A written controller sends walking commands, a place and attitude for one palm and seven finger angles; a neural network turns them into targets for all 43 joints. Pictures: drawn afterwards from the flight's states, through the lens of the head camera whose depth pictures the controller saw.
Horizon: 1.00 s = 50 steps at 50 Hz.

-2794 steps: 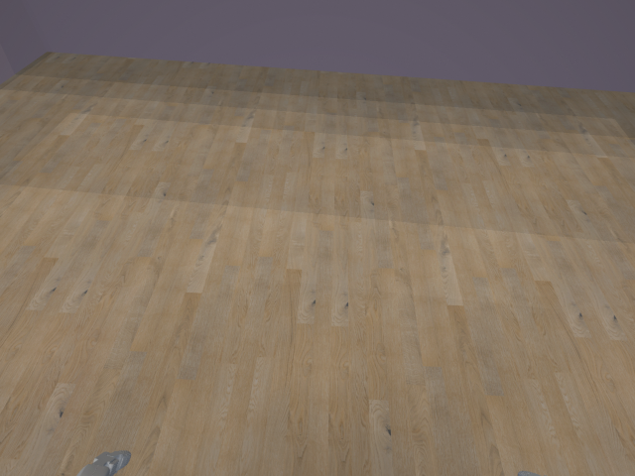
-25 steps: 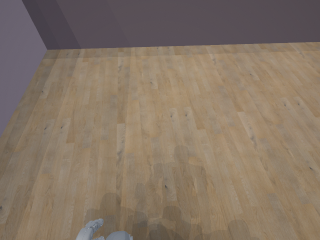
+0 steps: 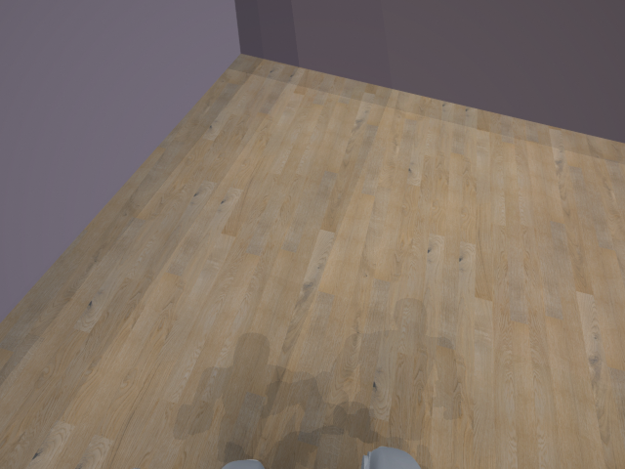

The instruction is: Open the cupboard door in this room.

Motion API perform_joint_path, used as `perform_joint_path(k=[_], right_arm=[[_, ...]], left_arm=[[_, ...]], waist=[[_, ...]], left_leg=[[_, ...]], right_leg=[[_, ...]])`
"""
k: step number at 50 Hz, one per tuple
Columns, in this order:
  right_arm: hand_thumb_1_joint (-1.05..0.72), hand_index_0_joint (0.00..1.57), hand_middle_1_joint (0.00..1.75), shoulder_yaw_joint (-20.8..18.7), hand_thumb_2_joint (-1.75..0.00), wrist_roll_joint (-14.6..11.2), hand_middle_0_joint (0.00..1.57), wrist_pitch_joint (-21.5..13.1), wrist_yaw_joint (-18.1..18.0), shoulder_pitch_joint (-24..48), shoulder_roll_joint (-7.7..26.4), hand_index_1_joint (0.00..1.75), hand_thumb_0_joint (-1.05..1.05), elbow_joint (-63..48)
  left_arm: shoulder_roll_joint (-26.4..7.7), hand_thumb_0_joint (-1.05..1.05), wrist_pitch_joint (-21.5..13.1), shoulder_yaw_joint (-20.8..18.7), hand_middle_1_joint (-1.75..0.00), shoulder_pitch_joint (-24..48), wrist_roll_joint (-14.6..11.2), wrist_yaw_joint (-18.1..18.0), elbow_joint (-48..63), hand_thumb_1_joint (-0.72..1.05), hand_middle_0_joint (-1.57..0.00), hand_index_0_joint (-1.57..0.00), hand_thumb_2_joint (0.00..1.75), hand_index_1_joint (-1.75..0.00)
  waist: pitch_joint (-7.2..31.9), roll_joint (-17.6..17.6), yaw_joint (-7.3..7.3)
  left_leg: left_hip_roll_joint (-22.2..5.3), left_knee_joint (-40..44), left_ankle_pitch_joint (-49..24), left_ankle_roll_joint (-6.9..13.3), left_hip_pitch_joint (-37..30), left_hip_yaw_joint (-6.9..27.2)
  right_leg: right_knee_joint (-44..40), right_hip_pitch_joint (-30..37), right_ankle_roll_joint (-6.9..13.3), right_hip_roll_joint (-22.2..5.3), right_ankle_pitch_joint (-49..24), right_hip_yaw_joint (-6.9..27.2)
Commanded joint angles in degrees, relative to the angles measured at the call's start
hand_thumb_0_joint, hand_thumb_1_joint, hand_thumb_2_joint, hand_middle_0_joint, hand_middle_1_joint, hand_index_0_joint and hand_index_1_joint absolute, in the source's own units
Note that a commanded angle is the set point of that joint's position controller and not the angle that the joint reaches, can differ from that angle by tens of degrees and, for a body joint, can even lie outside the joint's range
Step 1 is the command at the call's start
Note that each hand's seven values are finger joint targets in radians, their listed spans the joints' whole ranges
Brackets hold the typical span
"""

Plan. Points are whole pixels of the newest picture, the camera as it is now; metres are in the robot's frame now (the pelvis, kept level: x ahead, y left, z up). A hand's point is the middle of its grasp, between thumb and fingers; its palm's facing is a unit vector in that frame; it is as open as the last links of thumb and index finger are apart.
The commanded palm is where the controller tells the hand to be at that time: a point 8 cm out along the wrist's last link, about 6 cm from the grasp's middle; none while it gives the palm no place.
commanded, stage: turn to face it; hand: left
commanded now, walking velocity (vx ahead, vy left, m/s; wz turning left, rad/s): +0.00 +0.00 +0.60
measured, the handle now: out of the picture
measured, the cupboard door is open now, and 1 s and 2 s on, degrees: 47 47 47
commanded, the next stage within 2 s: none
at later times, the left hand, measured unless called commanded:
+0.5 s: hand out of the picture -0.01 +0.13 -0.16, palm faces +0.35 -0.91 -0.24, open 7.3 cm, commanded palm none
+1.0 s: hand out of the picture +0.00 +0.15 -0.15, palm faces +0.57 -0.77 -0.30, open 7.4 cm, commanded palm none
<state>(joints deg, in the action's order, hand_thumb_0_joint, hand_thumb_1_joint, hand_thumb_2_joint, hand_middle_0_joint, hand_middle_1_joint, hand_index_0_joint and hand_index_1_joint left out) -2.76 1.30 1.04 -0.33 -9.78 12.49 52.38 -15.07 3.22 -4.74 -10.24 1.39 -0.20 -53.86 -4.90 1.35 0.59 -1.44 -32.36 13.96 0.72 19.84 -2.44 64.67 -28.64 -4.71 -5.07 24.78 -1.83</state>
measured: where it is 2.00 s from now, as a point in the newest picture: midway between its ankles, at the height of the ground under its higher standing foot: outside the picture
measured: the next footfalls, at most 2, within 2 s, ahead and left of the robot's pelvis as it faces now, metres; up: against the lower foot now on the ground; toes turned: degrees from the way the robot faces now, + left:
right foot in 0.18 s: +0.05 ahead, -0.17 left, +0.00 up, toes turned +4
left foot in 0.58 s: +0.01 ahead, +0.06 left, +0.00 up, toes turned +29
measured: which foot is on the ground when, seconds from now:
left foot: down 0.00-0.18, up 0.20-0.56, down 0.58-0.98, up 1.00-1.00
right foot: up 0.00-0.16, down 0.18-0.58, up 0.60-0.96, down 0.98-1.00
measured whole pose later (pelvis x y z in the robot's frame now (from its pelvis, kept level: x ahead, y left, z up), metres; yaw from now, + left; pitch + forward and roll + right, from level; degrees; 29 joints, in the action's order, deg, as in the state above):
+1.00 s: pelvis +0.03 -0.10 -0.01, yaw +36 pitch +1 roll +1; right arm -4.6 0.8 3.4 0.5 -11.1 13.5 53.1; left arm -13.4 1.0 -3.2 -7.1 1.3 -0.4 -49.0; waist -4.9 -2.1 -1.0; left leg 1.9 -37.1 18.7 -1.9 22.5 7.0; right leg 33.6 -17.0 -0.7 -1.9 18.4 -2.1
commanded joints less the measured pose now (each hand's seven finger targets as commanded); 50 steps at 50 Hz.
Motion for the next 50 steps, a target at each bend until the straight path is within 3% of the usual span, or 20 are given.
perform_joint_path(k=[1, 4, 7, 8, 9, 10, 11, 13, 15, 24, 27, 29, 30, 35, 43, 46, 47, 48, 49, 50], right_arm=[[-0.9, 0.2, 0.3, -3.26, -0.9, 0.14, 0.2, -0.38, -0.54, -2.05, 12.94, 0.3, 0.0, -2.98], [-0.9, 0.2, 0.3, -3.91, -0.9, 0.33, 0.2, 0.39, -0.1, -1.15, 13.52, 0.3, 0.0, -3.13], [-0.9, 0.2, 0.3, -4.37, -0.9, -0.23, 0.2, 1.07, 0.09, 2.91, 12.89, 0.3, 0.0, -4.45], [-0.9, 0.2, 0.3, -4.08, -0.9, -0.75, 0.2, 1.22, 0.32, 3.07, 10.0, 0.3, 0.0, -5.21], [-0.9, 0.2, 0.3, -3.28, -0.9, -0.9, 0.2, 1.12, 0.64, 2.98, 5.22, 0.3, 0.0, -6.66], [-0.9, 0.2, 0.3, -3.68, -0.9, -0.37, 0.2, 1.12, 0.85, 4.91, 8.03, 0.3, 0.0, -7.05], [-0.9, 0.2, 0.3, -3.71, -0.9, -0.37, 0.2, 1.39, 1.25, 3.15, 7.39, 0.3, 0.0, -7.1], [-0.9, 0.2, 0.3, -3.59, -0.9, -0.18, 0.2, 2.36, 1.54, 2.55, 6.77, 0.3, 0.0, -3.85], [-0.9, 0.2, 0.3, -3.19, -0.9, -0.46, 0.2, 2.64, 1.96, 2.45, 5.75, 0.3, 0.0, -3.54], [-0.9, 0.2, 0.3, -1.63, -0.9, -0.85, 0.2, 1.51, 2.09, 7.83, 3.82, 0.3, 0.0, -5.28], [-0.9, 0.2, 0.3, -2.5, -0.9, -0.51, 0.2, 0.75, 1.79, 0.12, 6.91, 0.3, 0.0, -3.73], [-0.9, 0.2, 0.3, -5.29, -0.9, -0.08, 0.2, 0.37, 0.89, -8.69, 18.26, 0.3, 0.0, -2.08], [-0.9, 0.2, 0.3, -4.85, -0.9, -0.19, 0.2, 0.79, 0.57, -9.88, 17.93, 0.3, 0.0, -1.05], [-0.9, 0.2, 0.3, -3.12, -0.9, 0.0, 0.2, -0.09, -0.54, 1.14, 12.52, 0.3, 0.0, -4.21], [-0.9, 0.2, 0.3, -3.99, -0.9, 0.33, 0.2, 0.47, 0.06, -0.18, 13.15, 0.3, 0.0, -3.96], [-0.9, 0.2, 0.3, -4.45, -0.9, -0.02, 0.2, 0.82, 0.09, 1.78, 13.03, 0.3, 0.0, -4.62], [-0.9, 0.2, 0.3, -4.33, -0.9, -0.4, 0.2, 0.91, 0.11, 3.11, 11.79, 0.3, 0.0, -5.21], [-0.9, 0.2, 0.3, -3.91, -0.9, -1.0, 0.2, 0.84, 0.37, 2.04, 8.15, 0.3, 0.0, -5.67], [-0.9, 0.2, 0.3, -3.38, -0.9, -0.93, 0.2, 0.66, 0.52, 2.76, 5.55, 0.3, 0.0, -7.08], [-0.9, 0.2, 0.3, -3.76, -0.9, -0.39, 0.2, 0.91, 0.7, 2.85, 8.33, 0.3, 0.0, -6.62]], left_arm=[[-2.67, 0.0, -1.76, -0.06, -0.3, 1.41, -0.57, -0.25, 5.49, 0.9, -0.2, -0.2, 0.9, -0.3], [-2.42, 0.0, -1.93, 0.15, -0.3, 1.23, -0.87, -0.41, 6.08, 0.9, -0.2, -0.2, 0.9, -0.3], [-3.91, 0.0, -2.65, -0.43, -0.3, -5.47, -0.94, -0.56, 4.69, 0.9, -0.2, -0.2, 0.9, -0.3], [-7.13, 0.0, -3.27, -1.13, -0.3, -7.98, -0.4, -1.0, 4.33, 0.9, -0.2, -0.2, 0.9, -0.3], [-13.44, 0.0, -3.68, -2.3, -0.3, -8.66, 0.52, -1.58, 4.51, 0.9, -0.2, -0.2, 0.9, -0.3], [-13.46, 0.0, -3.56, -1.67, -0.3, -7.33, 0.09, -1.88, 5.23, 0.9, -0.2, -0.2, 0.9, -0.3], [-11.37, 0.0, -3.39, -0.92, -0.3, -3.4, -0.02, -1.89, 6.51, 0.9, -0.2, -0.2, 0.9, -0.3], [-7.25, 0.0, -3.64, -0.03, -0.3, 0.28, -0.34, -1.82, 6.83, 0.9, -0.2, -0.2, 0.9, -0.3], [-5.66, 0.0, -3.96, 0.42, -0.3, -0.72, -0.39, -1.66, 6.91, 0.9, -0.2, -0.2, 0.9, -0.3], [-9.03, 0.0, -3.99, -1.31, -0.3, -7.14, 0.38, -1.62, 4.46, 0.9, -0.2, -0.2, 0.9, -0.3], [-9.0, 0.0, -3.85, -1.55, -0.3, -4.48, -0.43, -1.09, 4.82, 0.9, -0.2, -0.2, 0.9, -0.3], [-2.86, 0.0, -3.09, 0.26, -0.3, 0.11, -0.91, -0.65, 9.18, 0.9, -0.2, -0.2, 0.9, -0.3], [-4.85, 0.0, -2.16, 0.1, -0.3, 2.45, -0.39, -1.09, 9.94, 0.9, -0.2, -0.2, 0.9, -0.3], [-4.33, 0.0, -1.35, -0.47, -0.3, 0.5, -0.24, -0.36, 6.15, 0.9, -0.2, -0.2, 0.9, -0.3], [-3.36, 0.0, -1.72, -0.01, -0.3, 2.83, -0.65, -0.38, 7.98, 0.9, -0.2, -0.2, 0.9, -0.3], [-3.79, 0.0, -2.43, -0.21, -0.3, -1.4, -0.83, -0.54, 7.2, 0.9, -0.2, -0.2, 0.9, -0.3], [-4.92, 0.0, -2.86, -0.62, -0.3, -4.55, -0.89, -0.82, 6.53, 0.9, -0.2, -0.2, 0.9, -0.3], [-9.04, 0.0, -3.62, -1.49, -0.3, -6.66, -0.18, -1.36, 6.24, 0.9, -0.2, -0.2, 0.9, -0.3], [-13.55, 0.0, -3.71, -2.14, -0.3, -6.63, 0.44, -1.73, 6.53, 0.9, -0.2, -0.2, 0.9, -0.3], [-12.4, 0.0, -3.61, -1.32, -0.3, -5.37, -0.09, -1.95, 6.82, 0.9, -0.2, -0.2, 0.9, -0.3]], waist=[[8.63, -8.98, -1.72], [7.85, -11.03, -1.82], [8.42, -10.99, 1.5], [9.03, -1.88, 2.72], [8.06, 18.47, 3.62], [7.03, 17.99, 3.68], [5.89, 9.94, 0.96], [4.29, 13.8, -1.36], [4.1, 13.13, -1.43], [6.75, 10.75, 2.34], [9.82, 5.48, -2.63], [13.28, -20.2, -7.49], [12.99, -12.92, -7.13], [6.41, -9.69, -1.47], [6.66, -10.9, -1.98], [7.84, -11.14, 0.14], [8.87, -9.06, 1.94], [10.39, 3.58, 2.86], [9.19, 18.09, 3.6], [8.17, 13.9, 2.54]], left_leg=[[-12.35, 12.25, -16.52, 7.67, -9.24, 14.68], [-11.4, 11.78, -11.78, 7.36, -5.4, 17.38], [-7.62, 6.94, -5.48, 4.41, 2.66, 17.05], [-2.9, 0.56, 2.59, 1.21, 9.57, 13.59], [5.49, -15.66, 17.66, -3.71, 19.17, 2.69], [2.51, -29.1, 22.52, -2.97, 17.03, 5.18], [1.16, -33.48, 18.72, -2.67, 15.44, 6.43], [-0.61, -39.04, 12.19, -4.2, 16.34, 4.35], [-0.4, -37.19, 9.3, -4.95, 15.42, 2.23], [0.76, -9.12, 11.55, -3.86, 5.76, -4.49], [0.93, 6.27, -2.97, -1.93, -10.22, -3.67], [-23.36, 10.39, -41.54, 11.58, -24.57, 27.89], [-24.58, 9.13, -40.07, 14.33, -22.46, 24.53], [-12.58, 12.99, -19.53, 8.09, -9.63, 15.52], [-10.07, 12.62, -10.01, 8.01, -5.86, 20.22], [-8.02, 8.53, -11.81, 6.39, -1.4, 20.94], [-5.85, 5.3, -8.14, 4.49, 2.92, 20.04], [-0.25, -3.95, 2.84, 0.67, 11.61, 14.64], [6.78, -19.9, 21.09, -3.43, 18.17, 4.16], [3.01, -31.0, 21.94, -2.75, 15.93, 6.87]], right_leg=[[-9.21, 0.31, -0.66, 1.21, -0.35, 0.78], [-19.62, 6.71, -0.22, 3.28, 0.89, -0.68], [-35.38, 19.75, 0.31, 4.43, -8.33, -2.01], [-44.72, 26.94, 1.99, -2.06, -7.37, 3.98], [-51.33, 29.7, 7.91, -19.51, -8.94, 22.44], [-50.78, 21.23, 11.99, -24.65, -16.0, 23.61], [-49.63, 17.78, 13.03, -22.7, -16.24, 17.16], [-45.34, 18.92, 10.27, -14.49, -27.65, 8.09], [-44.15, 20.38, 9.05, -12.18, -34.78, 1.53], [-37.39, 28.32, 10.47, -16.27, -47.12, -2.8], [-25.84, 20.1, 5.87, -14.58, -40.84, -7.7], [-1.73, -6.08, -0.96, -1.89, 13.87, -6.87], [2.68, -6.98, 0.25, -2.7, 13.18, 0.36], [1.22, -3.36, -0.41, -1.24, -1.29, 2.12], [-18.42, 5.68, -0.02, 3.05, -0.36, 0.39], [-30.52, 15.7, 0.58, 5.11, -5.96, -0.68], [-38.91, 22.87, 0.87, 3.67, -10.7, 0.16], [-47.94, 31.74, 3.45, -6.77, -9.02, 10.21], [-50.61, 30.56, 10.08, -22.3, -16.18, 24.82], [-48.78, 23.49, 13.11, -23.94, -22.12, 21.53]])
